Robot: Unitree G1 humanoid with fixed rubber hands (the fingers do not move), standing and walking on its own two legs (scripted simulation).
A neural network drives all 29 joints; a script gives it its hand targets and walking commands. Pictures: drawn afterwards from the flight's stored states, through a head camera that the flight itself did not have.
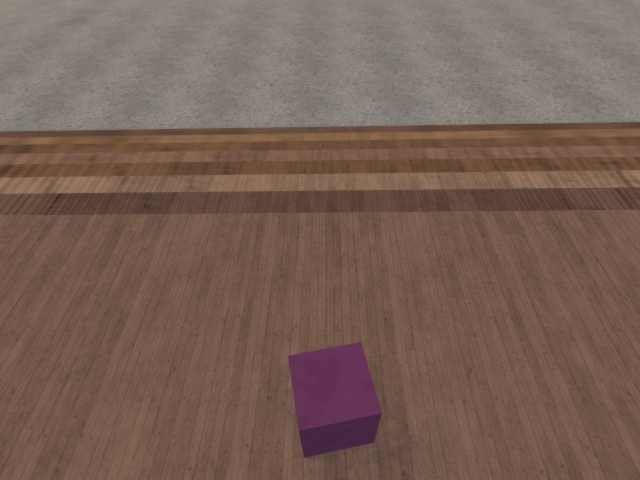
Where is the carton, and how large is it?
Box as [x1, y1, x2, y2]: [288, 342, 381, 457]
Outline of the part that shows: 360,342 288,356 298,428 304,457 373,442 381,412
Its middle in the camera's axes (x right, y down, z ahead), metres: +0.03 +0.45 +1.11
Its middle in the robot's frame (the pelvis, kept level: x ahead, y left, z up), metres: +0.47 +0.01 -0.65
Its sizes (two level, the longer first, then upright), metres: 0.210 0.200 0.250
